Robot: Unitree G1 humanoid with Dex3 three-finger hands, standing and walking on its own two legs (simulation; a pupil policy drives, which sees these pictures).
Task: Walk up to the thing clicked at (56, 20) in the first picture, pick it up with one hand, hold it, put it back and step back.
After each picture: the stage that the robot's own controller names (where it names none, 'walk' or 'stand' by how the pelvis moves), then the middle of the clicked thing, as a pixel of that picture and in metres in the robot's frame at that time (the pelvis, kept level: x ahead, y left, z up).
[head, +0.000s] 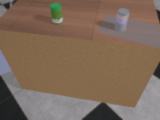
stand; (56, 14) +0.91 +0.19 -0.03
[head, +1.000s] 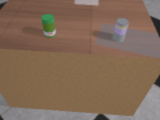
walk; (48, 26) +0.78 +0.20 -0.03
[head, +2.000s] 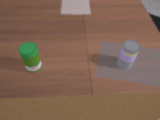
stand; (31, 57) +0.48 +0.24 -0.01
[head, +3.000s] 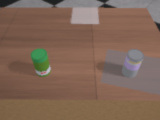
stand; (41, 63) +0.50 +0.22 -0.03
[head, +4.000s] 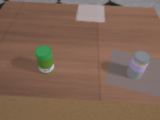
stand; (45, 60) +0.50 +0.19 -0.03
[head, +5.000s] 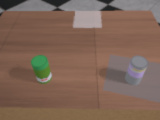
stand; (42, 69) +0.47 +0.21 -0.04
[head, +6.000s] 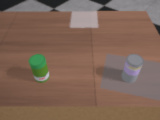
stand; (39, 68) +0.48 +0.22 -0.04
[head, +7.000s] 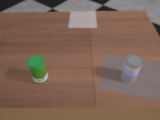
stand; (38, 70) +0.47 +0.22 -0.04
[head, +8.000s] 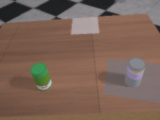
rise first; (41, 77) +0.45 +0.23 -0.03
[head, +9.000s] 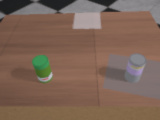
go down; (43, 69) +0.48 +0.23 -0.03
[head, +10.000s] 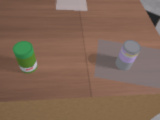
go down; (26, 58) +0.48 +0.21 -0.01
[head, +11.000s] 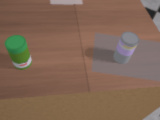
go down; (19, 53) +0.48 +0.22 +0.02
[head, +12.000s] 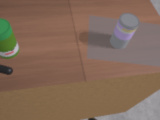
close in; (3, 39) +0.48 +0.23 +0.05
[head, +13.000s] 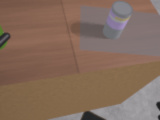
close; out of the picture +0.51 +0.23 +0.07
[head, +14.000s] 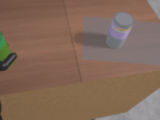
lift; out of the picture +0.45 +0.23 +0.06
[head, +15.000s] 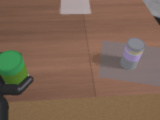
lift; (14, 72) +0.34 +0.22 +0.12
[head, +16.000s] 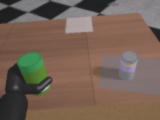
hold; (35, 74) +0.33 +0.16 +0.15
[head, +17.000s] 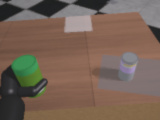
hold; (30, 76) +0.33 +0.18 +0.13
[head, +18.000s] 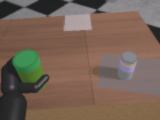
crouch; (31, 72) +0.33 +0.17 +0.15
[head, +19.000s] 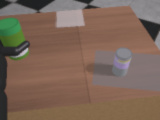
crouch; (13, 39) +0.45 +0.22 +0.17
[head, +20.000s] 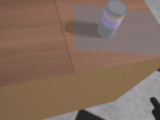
lower; out of the picture +0.51 +0.25 +0.07
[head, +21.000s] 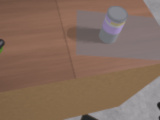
lower; out of the picture +0.49 +0.24 +0.06
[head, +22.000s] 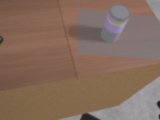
lower; out of the picture +0.50 +0.25 +0.07
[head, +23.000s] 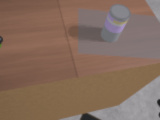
lower; out of the picture +0.50 +0.25 +0.07
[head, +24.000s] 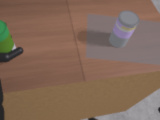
open; (0, 41) +0.47 +0.22 +0.06
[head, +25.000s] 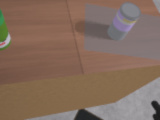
sink last; out of the picture +0.48 +0.22 +0.06
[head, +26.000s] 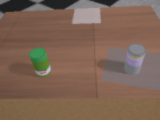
sink last; (40, 62) +0.49 +0.24 +0.02
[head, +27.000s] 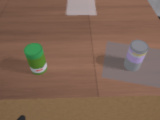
stand; (36, 59) +0.47 +0.22 +0.02
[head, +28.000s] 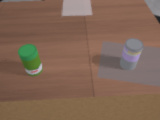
stand; (31, 60) +0.47 +0.23 +0.03
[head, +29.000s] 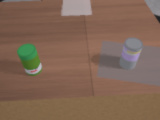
stand; (30, 60) +0.47 +0.23 +0.03
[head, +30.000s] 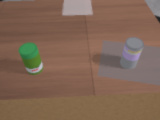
stand; (31, 59) +0.47 +0.23 +0.03
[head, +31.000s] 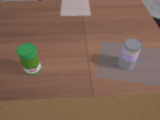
stand; (29, 59) +0.47 +0.23 +0.03
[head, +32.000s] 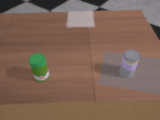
stand; (39, 68) +0.49 +0.22 -0.03
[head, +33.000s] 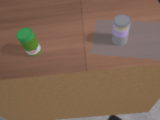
walk; (29, 42) +0.55 +0.28 -0.01
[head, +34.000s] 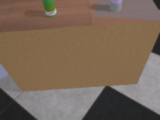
walk; (49, 5) +0.89 +0.26 -0.02
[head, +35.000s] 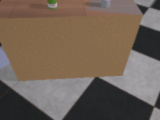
stand; out of the picture +1.11 +0.26 -0.02
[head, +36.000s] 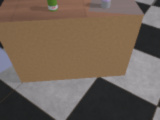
stand; (52, 1) +1.10 +0.25 -0.04
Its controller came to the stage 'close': yes
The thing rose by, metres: 0.21
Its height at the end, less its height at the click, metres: +0.00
